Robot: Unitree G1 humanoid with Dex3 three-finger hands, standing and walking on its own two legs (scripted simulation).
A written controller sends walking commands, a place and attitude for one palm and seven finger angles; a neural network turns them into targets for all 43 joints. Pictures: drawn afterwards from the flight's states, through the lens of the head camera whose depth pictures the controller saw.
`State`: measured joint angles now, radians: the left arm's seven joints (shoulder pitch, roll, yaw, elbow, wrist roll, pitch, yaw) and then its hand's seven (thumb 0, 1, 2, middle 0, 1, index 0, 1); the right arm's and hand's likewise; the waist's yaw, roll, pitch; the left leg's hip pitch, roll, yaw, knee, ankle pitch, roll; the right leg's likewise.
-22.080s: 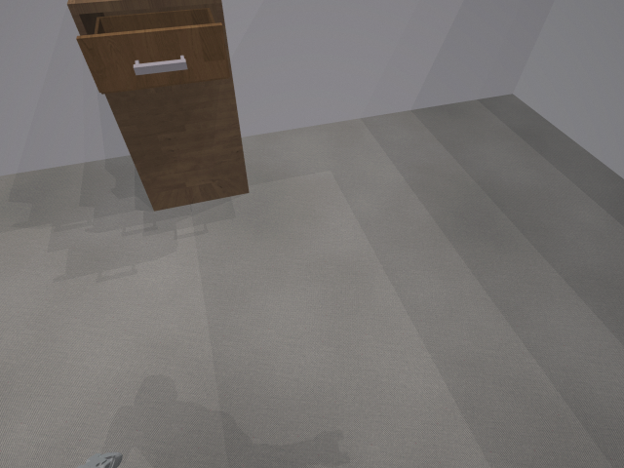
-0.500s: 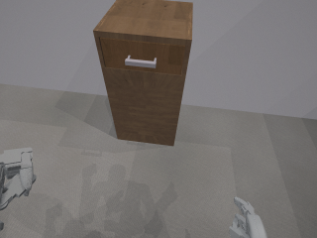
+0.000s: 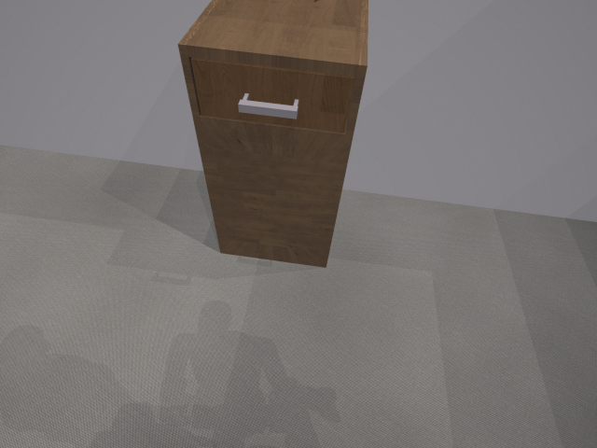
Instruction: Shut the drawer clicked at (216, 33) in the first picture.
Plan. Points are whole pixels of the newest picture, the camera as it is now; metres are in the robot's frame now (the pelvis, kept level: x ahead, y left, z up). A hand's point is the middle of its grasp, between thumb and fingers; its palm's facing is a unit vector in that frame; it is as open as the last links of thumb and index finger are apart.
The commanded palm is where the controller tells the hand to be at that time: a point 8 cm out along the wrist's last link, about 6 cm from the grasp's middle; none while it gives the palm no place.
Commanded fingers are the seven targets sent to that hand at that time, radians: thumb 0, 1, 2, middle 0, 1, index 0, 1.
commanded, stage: let the arm hang, fingers relaxed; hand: left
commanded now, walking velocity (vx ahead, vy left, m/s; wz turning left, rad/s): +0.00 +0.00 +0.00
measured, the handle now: (269, 104) +0.86 +0.11 -0.03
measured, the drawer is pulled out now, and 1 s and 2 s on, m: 0.00 0.00 0.00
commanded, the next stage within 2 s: look to check the result in 0.78 s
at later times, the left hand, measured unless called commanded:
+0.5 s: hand out of the picture +0.00 +0.17 -0.17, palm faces +0.00 -0.98 -0.20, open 7.1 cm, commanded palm none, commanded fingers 0.00 0.90 0.90 -0.20 -0.30 -0.20 -0.30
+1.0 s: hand out of the picture +0.00 +0.16 -0.17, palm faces +0.01 -0.98 -0.19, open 7.4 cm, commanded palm none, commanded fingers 0.00 0.90 0.90 -0.20 -0.30 -0.20 -0.30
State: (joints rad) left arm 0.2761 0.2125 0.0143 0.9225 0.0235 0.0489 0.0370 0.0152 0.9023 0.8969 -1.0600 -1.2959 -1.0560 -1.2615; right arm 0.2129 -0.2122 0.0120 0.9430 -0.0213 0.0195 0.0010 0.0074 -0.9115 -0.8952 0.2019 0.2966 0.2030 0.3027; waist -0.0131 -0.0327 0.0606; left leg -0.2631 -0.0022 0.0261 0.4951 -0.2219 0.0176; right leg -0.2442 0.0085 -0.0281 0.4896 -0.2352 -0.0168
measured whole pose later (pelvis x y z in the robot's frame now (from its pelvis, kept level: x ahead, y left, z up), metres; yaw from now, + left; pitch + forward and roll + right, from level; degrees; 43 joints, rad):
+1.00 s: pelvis +0.01 -0.01 +0.01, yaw -1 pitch -2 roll +0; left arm 0.27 0.15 0.01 1.14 0.01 0.00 0.03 0.01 0.91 0.90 -0.20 -0.30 -0.20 -0.29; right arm 0.30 -0.14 -0.02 1.13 -0.01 0.01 -0.03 0.00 -0.91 -0.90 0.20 0.30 0.20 0.30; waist -0.01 0.01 0.06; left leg -0.19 0.02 0.03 0.40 -0.19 0.00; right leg -0.18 0.03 -0.02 0.41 -0.20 -0.04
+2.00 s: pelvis +0.02 -0.03 +0.01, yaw -1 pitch -2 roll +0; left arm 0.24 0.16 0.01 1.15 0.01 -0.01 0.03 0.01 0.91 0.90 -0.20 -0.30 -0.20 -0.29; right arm 0.26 -0.16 -0.01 1.14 -0.01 0.00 -0.03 0.00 -0.91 -0.90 0.20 0.30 0.20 0.30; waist -0.01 0.01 0.06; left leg -0.15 0.03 0.02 0.37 -0.20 -0.02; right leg -0.14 0.05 -0.03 0.37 -0.21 -0.05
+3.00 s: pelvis +0.03 -0.03 +0.01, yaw -1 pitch -1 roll +0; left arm 0.22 0.19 0.01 1.14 0.01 -0.02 0.02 0.01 0.90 0.90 -0.20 -0.30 -0.20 -0.29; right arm 0.23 -0.19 -0.01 1.14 -0.01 0.00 -0.03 0.00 -0.91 -0.90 0.20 0.30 0.20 0.30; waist -0.01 0.01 0.05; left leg -0.12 0.03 0.03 0.35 -0.20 -0.03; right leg -0.11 0.05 -0.03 0.35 -0.22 -0.06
